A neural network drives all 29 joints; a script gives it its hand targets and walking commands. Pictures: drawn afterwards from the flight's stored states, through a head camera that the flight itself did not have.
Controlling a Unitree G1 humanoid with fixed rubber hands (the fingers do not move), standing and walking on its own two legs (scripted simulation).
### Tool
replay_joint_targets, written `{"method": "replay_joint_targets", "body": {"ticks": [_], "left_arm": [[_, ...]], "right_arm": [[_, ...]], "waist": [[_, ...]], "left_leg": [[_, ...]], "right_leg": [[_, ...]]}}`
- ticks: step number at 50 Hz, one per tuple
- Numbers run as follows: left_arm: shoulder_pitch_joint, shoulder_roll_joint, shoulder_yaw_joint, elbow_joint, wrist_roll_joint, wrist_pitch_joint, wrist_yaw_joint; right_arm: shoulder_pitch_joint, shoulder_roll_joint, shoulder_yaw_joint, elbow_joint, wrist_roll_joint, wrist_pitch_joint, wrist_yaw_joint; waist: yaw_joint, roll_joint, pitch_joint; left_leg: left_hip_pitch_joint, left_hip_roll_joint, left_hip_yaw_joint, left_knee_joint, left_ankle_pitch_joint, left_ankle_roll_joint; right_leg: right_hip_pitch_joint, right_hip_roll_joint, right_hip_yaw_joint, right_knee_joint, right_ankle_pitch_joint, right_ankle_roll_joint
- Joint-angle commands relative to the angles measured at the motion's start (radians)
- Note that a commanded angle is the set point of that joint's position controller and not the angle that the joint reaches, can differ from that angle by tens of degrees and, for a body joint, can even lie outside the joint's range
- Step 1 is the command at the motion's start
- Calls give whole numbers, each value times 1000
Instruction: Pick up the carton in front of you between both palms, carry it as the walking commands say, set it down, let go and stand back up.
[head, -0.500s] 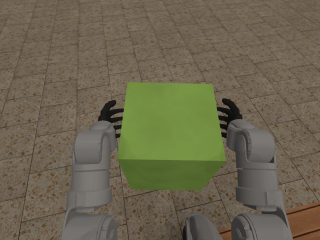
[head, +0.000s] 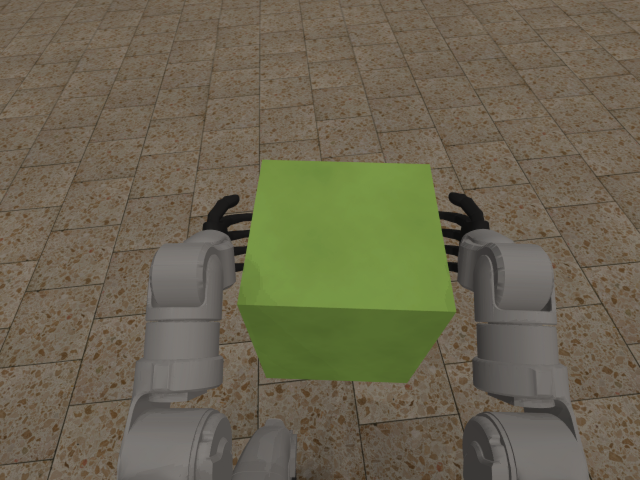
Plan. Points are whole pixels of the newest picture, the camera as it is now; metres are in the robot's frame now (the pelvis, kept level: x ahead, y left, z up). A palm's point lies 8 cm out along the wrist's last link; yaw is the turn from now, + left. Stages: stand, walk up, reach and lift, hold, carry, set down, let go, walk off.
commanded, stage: carry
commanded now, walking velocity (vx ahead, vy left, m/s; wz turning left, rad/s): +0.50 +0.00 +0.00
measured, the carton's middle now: (340, 280) +0.37 +0.02 +0.02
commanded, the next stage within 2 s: none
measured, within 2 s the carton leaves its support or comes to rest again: neither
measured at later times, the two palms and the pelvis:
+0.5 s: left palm (258, 113) +0.63 +0.17 +0.10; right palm (444, 117) +0.61 -0.13 +0.11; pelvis +0.29 +0.04 +0.01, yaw -3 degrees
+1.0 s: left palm (278, 44) +0.86 +0.16 +0.10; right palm (430, 43) +0.86 -0.13 +0.10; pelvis +0.60 +0.02 +0.00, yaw +0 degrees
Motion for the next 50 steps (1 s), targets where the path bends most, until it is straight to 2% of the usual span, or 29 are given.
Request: {"method": "replay_joint_targets", "body": {"ticks": [1,5,6,7,8,9,10,11,12,13,14,16,19,21,28,29,30,31,32,33,34,35,36,37,38,39,42,47,50], "left_arm": [[-766,-1125,-649,-169,-487,-20,-290],[-667,-1096,-631,-76,-433,-16,-294],[-655,-1095,-624,-52,-423,-19,-295],[-639,-1099,-618,-29,-417,-21,-297],[-647,-1106,-617,-21,-415,-24,-300],[-658,-1108,-621,-17,-408,-28,-302],[-676,-1141,-624,4,-416,-24,-307],[-666,-1130,-618,-10,-400,-26,-303],[-701,-1151,-628,-33,-407,-32,-297],[-726,-1162,-630,-60,-412,-39,-289],[-726,-1174,-630,-86,-413,-44,-281],[-695,-1185,-641,-123,-408,-48,-263],[-591,-1186,-660,-160,-382,-51,-240],[-521,-1184,-682,-186,-360,-49,-235],[-243,-1140,-756,-311,-325,-4,-271],[-203,-1131,-762,-320,-322,3,-282],[-153,-1127,-767,-325,-316,9,-292],[-111,-1120,-770,-327,-308,13,-302],[-47,-1104,-764,-326,-297,17,-310],[-23,-1064,-750,-314,-269,13,-313],[10,-1102,-750,-305,-276,13,-319],[-1,-1115,-751,-338,-295,15,-323],[-10,-1124,-755,-363,-311,16,-325],[-31,-1130,-765,-391,-325,16,-327],[-44,-1131,-772,-413,-337,17,-328],[-48,-1132,-779,-424,-345,17,-331],[-8,-1107,-783,-422,-353,20,-338],[29,-1063,-784,-429,-342,28,-339],[41,-1039,-782,-418,-330,37,-335]], "right_arm": [[-689,1076,648,-113,410,-43,188],[-635,1061,655,-37,400,-31,209],[-631,1065,648,-13,401,-30,219],[-621,1073,643,10,403,-31,228],[-614,1078,635,24,404,-36,236],[-603,1082,622,37,404,-40,246],[-625,1054,601,56,392,-46,249],[-601,1075,606,69,404,-54,252],[-621,1097,611,23,423,-61,258],[-671,1129,625,-22,447,-65,262],[-708,1154,642,-61,471,-67,265],[-733,1184,668,-116,502,-66,269],[-645,1178,677,-161,497,-57,275],[-573,1163,689,-186,483,-49,284],[-242,1081,723,-305,382,-17,301],[-199,1067,726,-315,367,-14,303],[-157,1059,737,-327,358,-11,306],[-117,1046,751,-340,352,-8,308],[-103,1023,761,-359,351,-3,313],[-119,1041,781,-383,369,10,319],[-114,1033,785,-404,373,14,323],[-128,1043,799,-407,387,16,325],[-130,1051,806,-416,398,13,326],[-124,1062,812,-420,405,11,327],[-113,1070,815,-424,409,8,325],[-105,1073,818,-427,407,6,322],[-51,1074,820,-417,390,4,311],[-13,1041,813,-421,380,13,306],[8,1016,801,-411,376,23,310]], "waist": [[3,-117,-466],[20,-130,-412],[7,-151,-414],[-29,-161,-444],[-79,-143,-497],[-108,-72,-556],[-93,157,-669],[-112,260,-663],[-110,205,-610],[-110,116,-572],[-95,66,-525],[-83,73,-509],[-79,112,-515],[-80,131,-500],[-93,165,-394],[-92,164,-388],[-78,137,-404],[-70,101,-438],[-46,16,-497],[-31,-212,-526],[-31,-297,-466],[-34,-223,-429],[-37,-131,-409],[-44,-81,-377],[-51,-77,-358],[-50,-104,-352],[-51,-146,-319],[-43,-155,-253],[-47,-148,-232]], "left_leg": [[-38,-24,49,-139,105,6],[102,-99,145,-444,219,26],[202,-123,166,-508,226,39],[354,-139,185,-579,257,49],[575,-124,189,-632,321,57],[828,28,8,-578,346,79],[1148,327,-401,-488,616,230],[1204,336,-563,-574,468,321],[1150,299,-491,-598,363,293],[1077,266,-416,-616,337,246],[990,247,-349,-645,344,205],[896,220,-257,-695,311,172],[907,207,-164,-721,375,173],[928,183,-104,-719,442,157],[981,125,47,-678,635,99],[974,115,66,-635,648,87],[907,97,106,-540,639,63],[768,83,131,-432,578,32],[588,67,148,-257,301,1],[263,-40,136,-31,38,-26],[45,-74,74,115,-284,-13],[5,-26,9,199,-302,6],[11,11,-10,185,-264,13],[49,42,-14,117,-198,10],[113,56,-5,17,-150,-1],[163,42,30,-55,-113,-11],[236,28,87,-262,-14,-30],[293,-5,168,-467,145,-24],[383,-16,213,-544,141,-13]], "right_leg": [[454,-246,222,-52,683,-90],[474,-207,127,-7,837,-47],[447,-206,103,26,927,-29],[408,-200,68,105,980,0],[309,-185,12,229,907,35],[106,-175,12,389,573,65],[-211,-76,19,625,54,110],[-420,10,69,795,-241,117],[-486,-45,97,825,-221,98],[-481,-80,99,778,-173,94],[-456,-113,98,700,-117,100],[-370,-124,76,574,-67,115],[-346,-114,28,417,-44,135],[-342,-110,-1,308,25,141],[-241,-68,-97,-35,250,135],[-188,-57,-119,-94,274,132],[-42,-41,-151,-160,313,123],[165,-68,-134,-140,295,100],[367,-227,58,-107,268,57],[588,-426,422,-114,256,-90],[608,-488,567,-172,301,-155],[551,-484,509,-177,320,-146],[484,-461,435,-188,308,-114],[396,-433,356,-228,255,-70],[312,-403,267,-271,196,-35],[267,-377,196,-295,165,-22],[210,-335,89,-339,96,-25],[215,-310,12,-306,200,1],[212,-300,-17,-216,195,24]]}}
